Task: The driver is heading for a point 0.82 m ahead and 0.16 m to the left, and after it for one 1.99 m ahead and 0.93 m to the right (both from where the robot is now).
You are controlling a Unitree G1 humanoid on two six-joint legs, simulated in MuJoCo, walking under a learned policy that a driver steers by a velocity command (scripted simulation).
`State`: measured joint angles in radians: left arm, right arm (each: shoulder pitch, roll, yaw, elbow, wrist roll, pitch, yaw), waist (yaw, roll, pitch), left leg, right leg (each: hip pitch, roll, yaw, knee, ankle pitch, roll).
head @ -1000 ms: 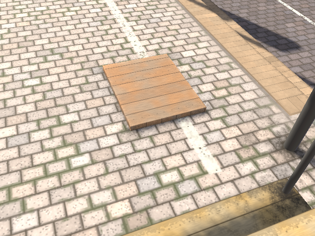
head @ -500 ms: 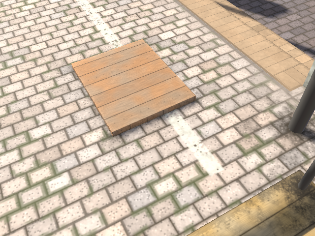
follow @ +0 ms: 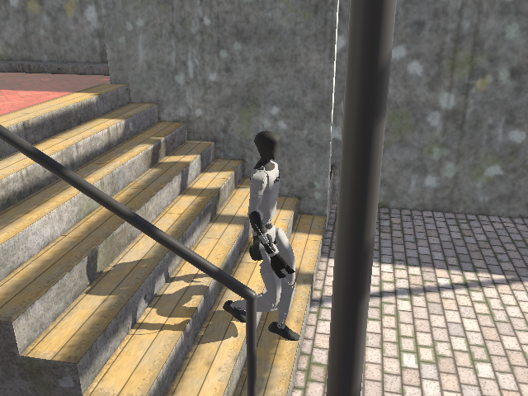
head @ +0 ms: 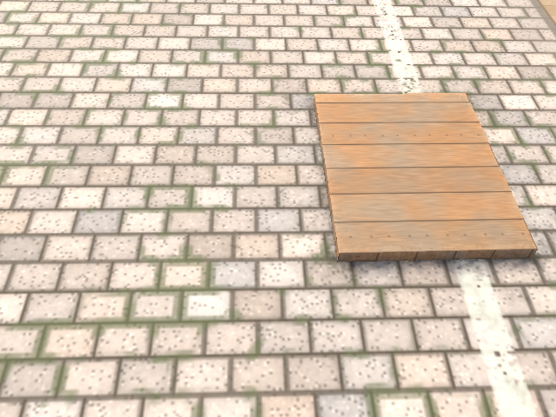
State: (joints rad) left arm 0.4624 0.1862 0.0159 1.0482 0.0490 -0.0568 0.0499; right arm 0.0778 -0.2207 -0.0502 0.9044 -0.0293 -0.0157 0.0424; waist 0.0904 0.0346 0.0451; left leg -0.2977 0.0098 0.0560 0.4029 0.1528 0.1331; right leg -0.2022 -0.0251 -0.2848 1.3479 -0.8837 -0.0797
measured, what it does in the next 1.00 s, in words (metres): goes down, turning left: right foot 0.17 m lower, then left foot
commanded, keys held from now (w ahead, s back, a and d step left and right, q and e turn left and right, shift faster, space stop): w+q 0.64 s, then w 0.36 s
